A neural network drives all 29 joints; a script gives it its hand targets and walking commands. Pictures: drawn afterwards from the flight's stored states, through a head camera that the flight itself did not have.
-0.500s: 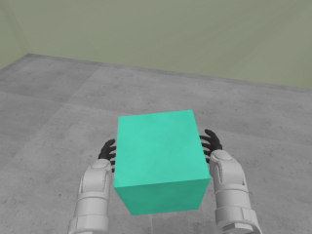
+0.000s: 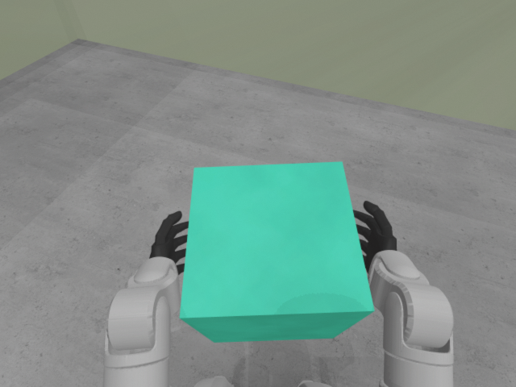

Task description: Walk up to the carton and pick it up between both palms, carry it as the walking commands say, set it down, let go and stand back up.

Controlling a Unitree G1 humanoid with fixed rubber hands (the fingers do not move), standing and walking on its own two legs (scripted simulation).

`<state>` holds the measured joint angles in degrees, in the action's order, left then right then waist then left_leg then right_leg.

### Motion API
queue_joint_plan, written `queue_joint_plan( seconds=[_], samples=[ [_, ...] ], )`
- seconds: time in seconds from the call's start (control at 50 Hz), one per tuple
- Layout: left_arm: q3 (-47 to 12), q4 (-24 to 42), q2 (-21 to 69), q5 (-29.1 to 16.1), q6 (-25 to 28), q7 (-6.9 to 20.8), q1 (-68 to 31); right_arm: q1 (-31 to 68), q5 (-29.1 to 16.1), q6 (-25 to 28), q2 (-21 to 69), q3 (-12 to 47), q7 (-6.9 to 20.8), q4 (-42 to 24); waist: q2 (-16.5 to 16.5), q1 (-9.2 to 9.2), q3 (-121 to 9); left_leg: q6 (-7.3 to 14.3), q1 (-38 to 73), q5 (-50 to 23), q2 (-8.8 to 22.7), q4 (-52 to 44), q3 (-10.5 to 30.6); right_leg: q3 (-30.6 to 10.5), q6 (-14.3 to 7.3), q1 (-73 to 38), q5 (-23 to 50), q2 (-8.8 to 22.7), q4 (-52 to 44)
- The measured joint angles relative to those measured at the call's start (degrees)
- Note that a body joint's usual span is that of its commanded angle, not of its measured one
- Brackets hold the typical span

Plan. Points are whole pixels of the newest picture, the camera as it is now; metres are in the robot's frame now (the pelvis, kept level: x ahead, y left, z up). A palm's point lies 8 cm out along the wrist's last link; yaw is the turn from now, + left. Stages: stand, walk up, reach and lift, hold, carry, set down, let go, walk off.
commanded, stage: carry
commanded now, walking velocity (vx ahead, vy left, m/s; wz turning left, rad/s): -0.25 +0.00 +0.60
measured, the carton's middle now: (271, 262) +0.29 -0.02 +0.03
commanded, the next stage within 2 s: none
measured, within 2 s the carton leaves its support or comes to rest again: neither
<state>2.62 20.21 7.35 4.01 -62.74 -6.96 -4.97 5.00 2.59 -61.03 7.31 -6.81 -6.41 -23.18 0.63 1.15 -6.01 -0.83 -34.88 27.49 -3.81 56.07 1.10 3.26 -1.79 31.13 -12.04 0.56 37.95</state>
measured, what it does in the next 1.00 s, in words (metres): walks backwards, turning left: left foot, then right foot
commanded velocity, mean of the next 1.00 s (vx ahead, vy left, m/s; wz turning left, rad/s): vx -0.25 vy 0.00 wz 0.60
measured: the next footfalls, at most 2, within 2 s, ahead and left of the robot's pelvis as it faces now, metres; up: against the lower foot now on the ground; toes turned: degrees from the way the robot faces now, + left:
left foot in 0.12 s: +0.01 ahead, +0.13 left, +0.00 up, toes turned +8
right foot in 0.50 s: -0.17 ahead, -0.10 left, +0.00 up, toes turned +5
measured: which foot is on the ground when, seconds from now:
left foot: up 0.00-0.10, down 0.12-0.50, up 0.52-0.90, down 0.92-1.00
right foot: down 0.00-0.12, up 0.14-0.48, down 0.50-0.92, up 0.94-1.00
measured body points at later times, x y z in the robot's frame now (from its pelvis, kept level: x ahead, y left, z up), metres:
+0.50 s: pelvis -0.16 +0.00 +0.02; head -0.16 +0.00 +0.47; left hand +0.07 +0.19 +0.09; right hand +0.13 -0.10 +0.10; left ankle -0.03 +0.12 -0.72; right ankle -0.22 -0.11 -0.71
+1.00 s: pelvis -0.32 +0.00 +0.01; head -0.32 +0.03 +0.46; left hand -0.20 +0.26 +0.05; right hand -0.02 +0.02 +0.08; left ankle -0.35 +0.10 -0.72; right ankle -0.24 -0.12 -0.67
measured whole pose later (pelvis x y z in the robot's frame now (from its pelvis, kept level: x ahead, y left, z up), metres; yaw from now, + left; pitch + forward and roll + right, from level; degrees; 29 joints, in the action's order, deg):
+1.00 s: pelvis -0.32 +0.00 +0.01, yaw +31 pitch +5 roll +0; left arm 3.5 27.0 7.5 2.2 -66.8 -8.3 2.8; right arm 0.2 1.5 -63.9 7.4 -2.4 -7.7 -25.0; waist 3.6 -0.9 -4.1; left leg 1.8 -25.4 16.6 0.7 36.8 -3.0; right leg 8.0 5.1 33.3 -34.1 9.4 58.7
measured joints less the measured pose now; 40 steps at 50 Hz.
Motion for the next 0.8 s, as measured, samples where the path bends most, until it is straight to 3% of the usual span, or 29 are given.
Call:
queue_joint_plan(
  seconds=[0.04,0.1,0.14,0.18,0.24,0.3,0.42,0.5,0.52,0.54,0.58,0.62,0.66,0.72,0.8],
  samples=[
    [-0.79,1.10,-0.04,-0.08,-2.18,-0.39,2.17,-2.02,-0.21,-1.97,-0.07,0.61,-0.21,-0.80,1.79,0.28,-1.22,-0.05,1.32,0.53,1.45,-0.69,-3.15,0.99,0.50,-0.06,1.06,2.24,-1.11],
    [-1.88,4.11,0.01,-0.25,-4.51,-1.19,5.11,-3.30,-1.10,-4.90,-0.05,0.85,-0.42,-2.83,2.69,0.23,-2.53,0.47,8.35,-4.51,3.63,-12.65,-4.30,2.37,1.91,1.06,1.86,4.83,-0.22],
    [-1.30,5.29,-0.02,-0.47,-5.18,-1.67,5.87,-3.20,-1.51,-5.06,0.05,1.46,-0.48,-2.26,2.69,0.06,-2.94,1.87,8.69,-7.55,2.83,-15.89,-3.81,1.99,3.18,3.84,-5.13,5.97,5.20],
    [-0.31,5.53,0.10,-0.76,-6.23,-1.99,6.74,-3.68,-1.45,-4.90,0.02,2.49,-0.54,-0.57,0.95,-1.11,-2.50,3.16,8.44,-9.98,3.33,-16.66,-3.29,0.98,4.28,6.57,-13.46,4.22,15.88],
    [0.03,4.86,0.13,-1.34,-7.33,-2.17,7.27,-5.19,-1.04,-5.24,0.08,3.04,-0.70,-0.15,-1.38,-2.40,-2.03,3.73,9.51,-14.59,4.15,-21.64,-1.71,0.99,4.66,7.35,-13.03,2.17,28.38],
    [-0.39,4.55,0.05,-2.13,-6.57,-2.27,6.39,-5.36,-0.70,-5.37,0.11,2.59,-0.84,-2.04,-1.71,-3.42,-1.73,3.46,9.36,-18.86,4.04,-25.92,-0.61,0.83,4.79,5.03,-11.44,1.36,31.41],
    [-0.74,5.83,-0.11,-2.42,-5.47,-2.51,3.45,-3.70,-1.05,-4.47,0.02,1.56,-0.83,-4.70,-1.88,-2.36,-1.91,2.85,6.73,-26.99,3.60,-33.15,1.44,1.18,4.59,-5.84,-15.35,-1.38,14.58],
    [-0.73,5.74,-0.07,-2.66,-5.20,-2.35,4.30,-3.95,-0.77,-5.20,0.03,1.90,-0.99,-5.18,-2.93,-1.25,-2.88,1.30,4.85,-32.15,2.43,-37.45,2.19,2.88,3.10,-17.10,-16.29,-2.20,-8.42],
    [-1.02,5.24,-0.02,-2.80,-4.76,-2.27,4.95,-4.35,-0.72,-5.39,0.01,1.79,-1.04,-5.18,-3.53,-1.39,-2.87,-0.06,3.65,-29.99,2.18,-35.87,2.12,3.29,2.27,-17.84,-10.81,-1.98,-11.83],
    [-1.30,4.66,0.05,-2.83,-4.52,-2.22,5.86,-5.20,-0.76,-5.59,0.03,1.80,-1.09,-4.98,-3.55,-1.51,-2.60,-1.33,2.32,-22.14,1.72,-30.43,1.20,3.36,1.05,-17.30,-7.41,-1.33,-11.07],
    [-1.39,4.13,0.25,-2.83,-4.64,-2.06,8.35,-7.13,-0.61,-6.19,0.19,2.48,-1.25,-4.38,-1.84,-0.86,-2.34,-1.98,-1.20,-11.08,0.81,-13.43,-2.65,3.37,-0.03,-16.74,-6.94,1.41,-8.53],
    [-1.08,4.26,0.40,-2.84,-4.74,-1.89,10.12,-7.95,-0.59,-6.61,0.28,3.17,-1.46,-3.73,-0.76,0.19,-2.01,-1.80,-4.16,-8.54,1.29,3.25,-4.78,4.00,-0.05,-17.00,-7.35,3.75,-8.22],
    [-0.57,5.77,0.48,-2.82,-4.70,-1.78,10.27,-7.74,-0.89,-6.06,0.24,3.83,-1.63,-4.14,-0.62,0.76,-1.07,-1.74,-5.18,-7.82,2.40,14.04,-4.34,4.83,0.26,-16.41,-7.12,5.31,-7.60],
    [-0.18,8.12,0.39,-2.49,-3.74,-1.41,9.07,-5.91,-1.40,-4.71,0.06,4.16,-1.82,-5.51,-1.07,1.24,0.01,-2.28,-3.54,-7.13,4.61,17.04,-3.67,6.46,0.59,-14.12,-6.52,7.24,-5.90],
    [0.09,8.20,0.26,-2.32,-2.25,-0.77,8.05,-3.37,-1.06,-4.96,-0.05,4.03,-1.98,-6.06,-1.09,0.88,0.28,-2.77,2.28,-4.71,6.34,6.69,-5.17,9.20,1.23,-10.85,-5.74,9.93,-3.69]
  ],
)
